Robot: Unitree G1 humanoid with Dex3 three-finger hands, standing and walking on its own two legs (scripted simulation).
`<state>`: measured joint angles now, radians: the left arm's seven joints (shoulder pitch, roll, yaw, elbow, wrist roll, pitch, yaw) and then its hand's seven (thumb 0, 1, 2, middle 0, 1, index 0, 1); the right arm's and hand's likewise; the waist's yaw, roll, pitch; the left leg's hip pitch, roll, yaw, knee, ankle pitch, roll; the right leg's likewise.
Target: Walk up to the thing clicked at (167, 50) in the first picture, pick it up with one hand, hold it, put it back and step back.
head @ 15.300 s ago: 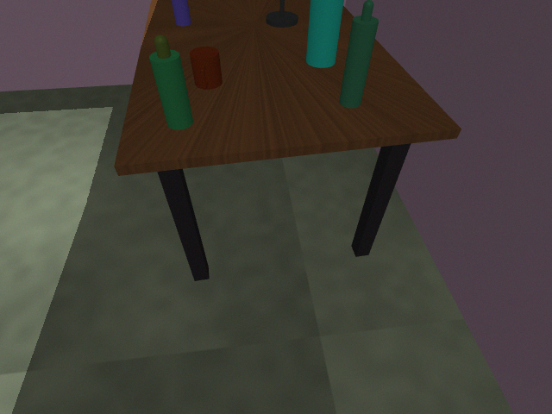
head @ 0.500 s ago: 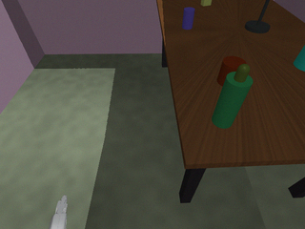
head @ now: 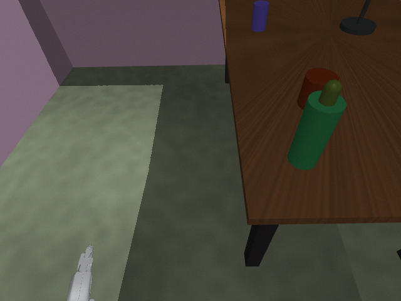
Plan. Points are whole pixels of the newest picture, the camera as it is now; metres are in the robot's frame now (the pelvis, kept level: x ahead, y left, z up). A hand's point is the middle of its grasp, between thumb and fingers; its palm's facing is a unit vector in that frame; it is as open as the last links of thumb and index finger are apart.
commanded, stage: go down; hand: right
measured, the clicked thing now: (315, 126) +0.48 -0.22 +0.08
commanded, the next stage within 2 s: approach in 1.22 s
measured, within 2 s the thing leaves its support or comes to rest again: neither
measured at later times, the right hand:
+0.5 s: hand out of the picture +0.36 -0.40 +0.16, palm faces +0.24 +0.97 +0.01, open 17.4 cm
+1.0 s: hand out of the picture +0.38 -0.41 +0.16, palm faces +0.24 +0.97 +0.02, open 17.5 cm
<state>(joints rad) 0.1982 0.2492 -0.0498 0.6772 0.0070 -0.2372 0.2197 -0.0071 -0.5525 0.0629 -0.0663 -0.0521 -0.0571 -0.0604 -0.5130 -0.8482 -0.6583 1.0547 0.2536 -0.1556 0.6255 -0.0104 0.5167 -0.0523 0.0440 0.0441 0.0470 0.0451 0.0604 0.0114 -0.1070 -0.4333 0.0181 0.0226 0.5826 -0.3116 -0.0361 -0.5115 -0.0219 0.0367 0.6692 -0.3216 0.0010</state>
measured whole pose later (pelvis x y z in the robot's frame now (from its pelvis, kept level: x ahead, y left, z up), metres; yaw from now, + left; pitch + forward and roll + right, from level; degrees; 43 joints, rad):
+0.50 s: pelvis +0.00 +0.00 +0.00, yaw +0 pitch +10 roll +3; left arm 0.24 0.26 -0.06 0.61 0.01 -0.23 0.20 -0.01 -0.55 0.06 -0.06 -0.05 -0.05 -0.06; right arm -0.60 -0.91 -0.68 1.13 0.21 -0.14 0.61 -0.01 0.53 -0.05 0.05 0.04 0.05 0.04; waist 0.08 0.01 -0.11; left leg -0.48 0.01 0.02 0.62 -0.32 -0.04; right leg -0.56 -0.03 0.04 0.72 -0.34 0.00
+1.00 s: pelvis +0.00 -0.01 -0.01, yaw +1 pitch +12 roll +3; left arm 0.25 0.26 -0.07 0.57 0.01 -0.22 0.19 -0.01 -0.55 0.06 -0.06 -0.05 -0.05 -0.05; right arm -0.69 -0.97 -0.69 1.19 0.17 -0.12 0.60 -0.01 0.54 -0.05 0.05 0.04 0.05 0.04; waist 0.10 0.00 -0.12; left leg -0.54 0.00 0.02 0.65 -0.33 -0.04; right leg -0.63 -0.03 0.04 0.77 -0.36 -0.01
